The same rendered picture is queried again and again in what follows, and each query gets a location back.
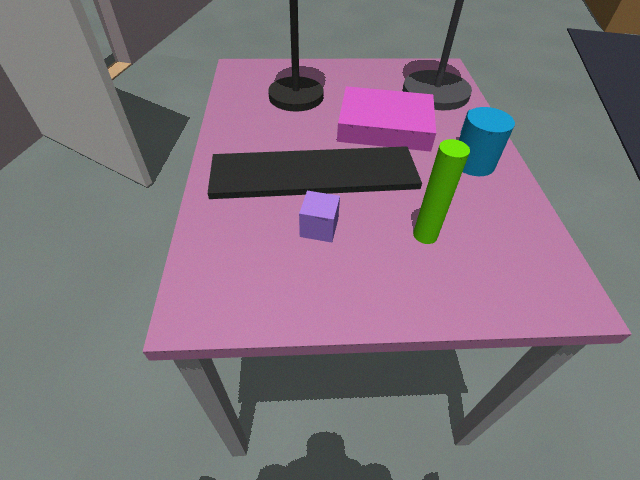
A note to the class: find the table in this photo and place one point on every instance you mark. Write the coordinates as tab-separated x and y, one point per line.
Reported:
239	281

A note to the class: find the desk lamp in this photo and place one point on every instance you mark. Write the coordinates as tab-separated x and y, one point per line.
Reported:
295	93
449	90

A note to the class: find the armchair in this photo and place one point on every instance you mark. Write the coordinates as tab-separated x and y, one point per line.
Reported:
617	16

